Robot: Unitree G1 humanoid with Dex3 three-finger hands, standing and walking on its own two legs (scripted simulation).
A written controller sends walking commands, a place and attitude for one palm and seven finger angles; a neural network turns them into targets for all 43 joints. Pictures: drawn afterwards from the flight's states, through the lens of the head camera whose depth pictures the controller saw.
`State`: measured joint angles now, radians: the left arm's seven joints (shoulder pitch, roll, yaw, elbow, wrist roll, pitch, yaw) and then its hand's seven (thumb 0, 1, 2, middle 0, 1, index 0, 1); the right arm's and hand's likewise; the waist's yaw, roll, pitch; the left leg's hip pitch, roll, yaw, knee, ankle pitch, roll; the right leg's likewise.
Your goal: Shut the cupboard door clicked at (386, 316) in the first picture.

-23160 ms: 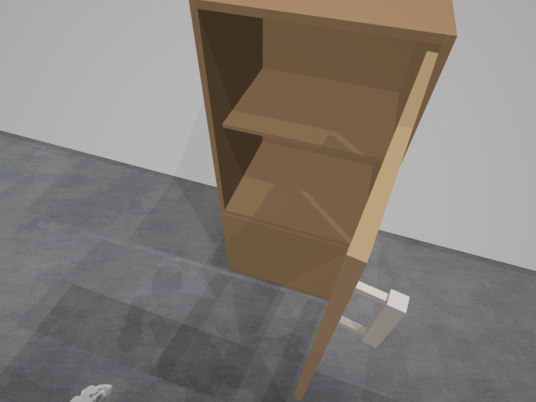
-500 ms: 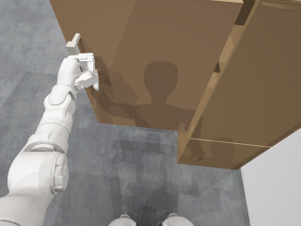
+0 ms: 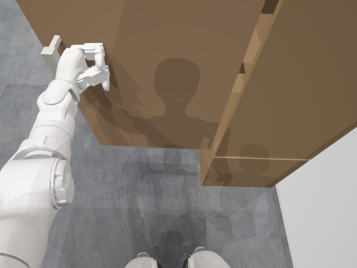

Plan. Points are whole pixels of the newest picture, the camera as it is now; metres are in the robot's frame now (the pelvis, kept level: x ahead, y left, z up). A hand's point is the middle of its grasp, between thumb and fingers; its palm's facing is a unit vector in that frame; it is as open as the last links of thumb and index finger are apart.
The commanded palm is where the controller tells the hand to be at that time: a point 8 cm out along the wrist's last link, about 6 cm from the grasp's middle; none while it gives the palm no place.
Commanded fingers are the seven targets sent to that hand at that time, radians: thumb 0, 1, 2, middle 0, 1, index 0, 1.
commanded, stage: push the door shut along its arc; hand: left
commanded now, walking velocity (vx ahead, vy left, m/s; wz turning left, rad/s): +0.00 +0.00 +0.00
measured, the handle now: (64, 67) +0.54 +0.20 +0.11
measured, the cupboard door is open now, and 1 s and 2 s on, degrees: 89 72 72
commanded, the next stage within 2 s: pull the fist back off the door in 0.58 s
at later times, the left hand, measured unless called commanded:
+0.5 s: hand (113, 60) +0.55 +0.10 +0.12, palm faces -0.32 -0.95 +0.01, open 3.3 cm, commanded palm +0.58 +0.12 +0.11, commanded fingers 0.00 0.90 0.90 -1.30 -1.50 -1.30 -1.50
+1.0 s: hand (131, 56) +0.59 +0.06 +0.09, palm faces +0.08 -0.99 -0.06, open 3.1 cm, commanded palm +0.55 +0.10 +0.11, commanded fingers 0.00 0.90 0.90 -1.30 -1.50 -1.30 -1.50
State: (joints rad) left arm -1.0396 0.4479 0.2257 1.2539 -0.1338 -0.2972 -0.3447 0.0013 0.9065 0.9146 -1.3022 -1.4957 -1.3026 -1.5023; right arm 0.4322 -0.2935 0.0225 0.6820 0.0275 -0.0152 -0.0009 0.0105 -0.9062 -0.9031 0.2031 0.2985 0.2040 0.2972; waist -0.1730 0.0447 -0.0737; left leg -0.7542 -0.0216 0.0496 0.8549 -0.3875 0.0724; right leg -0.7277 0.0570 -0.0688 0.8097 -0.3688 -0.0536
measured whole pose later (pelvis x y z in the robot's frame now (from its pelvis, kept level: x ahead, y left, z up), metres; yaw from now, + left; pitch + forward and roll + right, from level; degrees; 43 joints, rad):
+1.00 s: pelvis +0.01 +0.00 -0.02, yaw -1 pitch +25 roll -3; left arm -1.18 0.34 0.33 1.24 0.07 -0.28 0.19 0.01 0.89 0.91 -1.30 -1.50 -1.30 -1.50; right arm 0.50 -0.24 0.01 0.69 -0.08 -0.03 0.12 0.01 -0.91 -0.90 0.20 0.30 0.20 0.30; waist -0.23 0.08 -0.13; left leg -0.96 0.00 0.05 0.98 -0.45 0.07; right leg -0.93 0.08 -0.07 0.91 -0.42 -0.06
